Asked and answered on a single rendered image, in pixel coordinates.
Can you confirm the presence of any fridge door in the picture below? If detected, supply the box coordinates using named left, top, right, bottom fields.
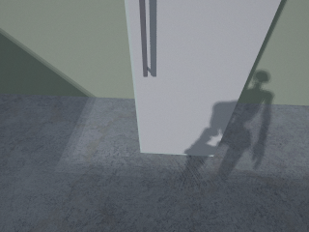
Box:
left=127, top=0, right=281, bottom=156

